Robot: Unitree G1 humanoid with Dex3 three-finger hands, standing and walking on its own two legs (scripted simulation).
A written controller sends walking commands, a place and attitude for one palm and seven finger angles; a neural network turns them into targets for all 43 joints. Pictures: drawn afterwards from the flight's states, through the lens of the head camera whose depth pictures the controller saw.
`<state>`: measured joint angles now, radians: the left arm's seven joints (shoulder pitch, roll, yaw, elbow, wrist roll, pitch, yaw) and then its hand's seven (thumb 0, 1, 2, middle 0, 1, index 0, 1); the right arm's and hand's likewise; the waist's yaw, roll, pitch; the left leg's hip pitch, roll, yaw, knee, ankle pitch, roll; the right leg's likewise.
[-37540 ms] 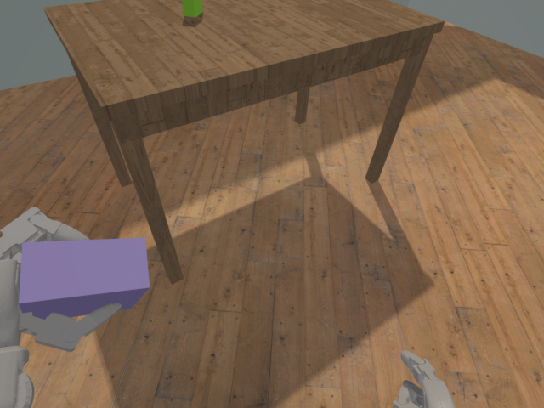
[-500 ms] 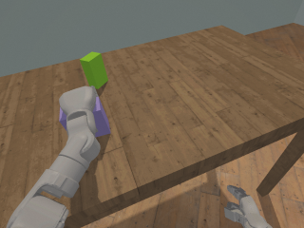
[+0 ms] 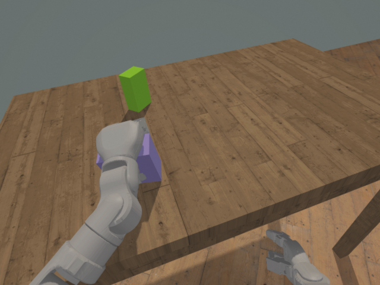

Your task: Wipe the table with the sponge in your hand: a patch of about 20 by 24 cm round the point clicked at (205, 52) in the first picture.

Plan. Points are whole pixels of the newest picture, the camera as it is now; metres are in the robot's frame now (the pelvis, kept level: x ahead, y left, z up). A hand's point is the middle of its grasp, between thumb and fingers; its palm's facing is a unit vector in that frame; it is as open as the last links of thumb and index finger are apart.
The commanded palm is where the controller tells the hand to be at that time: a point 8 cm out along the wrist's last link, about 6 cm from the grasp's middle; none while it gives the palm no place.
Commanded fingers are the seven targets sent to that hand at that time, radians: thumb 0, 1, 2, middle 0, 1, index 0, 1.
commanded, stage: wipe back along the third lane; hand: left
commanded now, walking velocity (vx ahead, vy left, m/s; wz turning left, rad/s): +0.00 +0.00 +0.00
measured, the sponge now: (134, 165) +0.33 +0.18 +0.10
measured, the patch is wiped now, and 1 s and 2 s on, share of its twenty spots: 0.90 0.90 0.95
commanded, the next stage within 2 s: slide back across to the middle lane in 0.58 s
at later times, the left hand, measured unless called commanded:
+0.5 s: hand (141, 171) +0.28 +0.14 +0.15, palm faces +0.28 -0.27 -0.92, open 9.9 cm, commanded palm +0.22 +0.12 +0.17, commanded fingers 0.00 0.10 1.30 -1.20 -1.60 -1.20 -1.60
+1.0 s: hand (142, 184) +0.24 +0.12 +0.16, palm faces +0.27 -0.32 -0.91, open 9.8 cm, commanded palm +0.19 +0.15 +0.20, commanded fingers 0.00 0.10 1.30 -1.20 -1.60 -1.20 -1.60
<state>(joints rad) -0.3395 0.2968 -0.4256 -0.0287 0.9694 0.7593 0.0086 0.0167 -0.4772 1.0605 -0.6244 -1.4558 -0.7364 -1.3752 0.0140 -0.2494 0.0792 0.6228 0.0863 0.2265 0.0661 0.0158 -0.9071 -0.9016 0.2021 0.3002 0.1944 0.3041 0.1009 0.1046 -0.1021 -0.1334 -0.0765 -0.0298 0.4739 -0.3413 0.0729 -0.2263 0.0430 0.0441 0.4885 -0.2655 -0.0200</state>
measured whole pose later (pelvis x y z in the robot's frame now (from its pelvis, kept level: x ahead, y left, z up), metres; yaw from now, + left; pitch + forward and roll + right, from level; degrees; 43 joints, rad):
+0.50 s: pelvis -0.01 -0.03 +0.00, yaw -1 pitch -2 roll +0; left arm -0.14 0.30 -0.39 -0.30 0.92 0.77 0.05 0.01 -0.47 1.06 -0.62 -1.45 -0.75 -1.36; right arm 0.00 -0.26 0.07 0.57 0.09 0.28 0.07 0.02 -0.91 -0.90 0.20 0.30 0.20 0.30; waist 0.10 0.10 -0.08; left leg -0.12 -0.05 -0.01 0.49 -0.34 0.04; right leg -0.22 0.08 0.05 0.52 -0.26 -0.05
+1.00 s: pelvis -0.03 -0.06 +0.00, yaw -3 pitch -4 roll +1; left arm -0.01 0.38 -0.23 -0.40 0.80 0.71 0.02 -0.01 -0.49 1.06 -0.65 -1.42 -0.77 -1.33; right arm 0.01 -0.27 0.07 0.58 0.07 0.25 0.01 0.02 -0.91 -0.90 0.20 0.30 0.20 0.30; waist 0.08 0.10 -0.05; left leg -0.09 0.00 -0.01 0.48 -0.32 0.00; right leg -0.21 0.12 0.06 0.51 -0.23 -0.10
